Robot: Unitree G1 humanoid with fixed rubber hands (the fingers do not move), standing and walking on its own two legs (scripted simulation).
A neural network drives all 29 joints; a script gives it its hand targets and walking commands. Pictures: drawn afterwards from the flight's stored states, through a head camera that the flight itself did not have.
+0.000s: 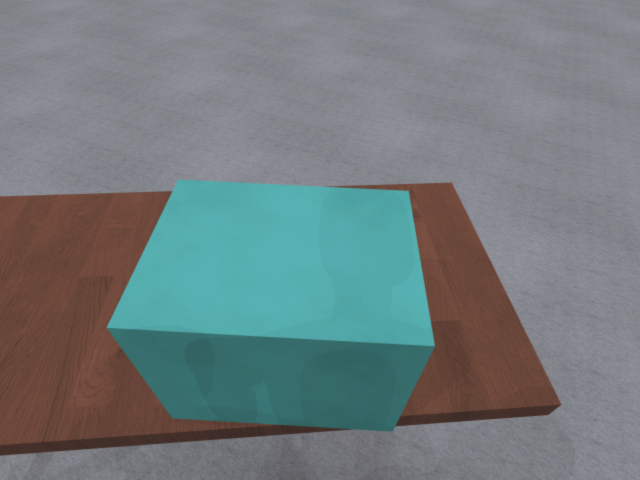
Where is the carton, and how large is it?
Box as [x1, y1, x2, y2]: [107, 180, 434, 431]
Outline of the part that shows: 178,180 107,326 108,330 170,415 174,418 392,431 434,346 408,191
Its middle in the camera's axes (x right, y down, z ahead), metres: -0.04 +0.09 +0.54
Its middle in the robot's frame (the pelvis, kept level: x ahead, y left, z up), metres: +0.34 +0.06 +0.02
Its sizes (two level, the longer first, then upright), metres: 0.315 0.231 0.249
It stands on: a table, 0.67 m high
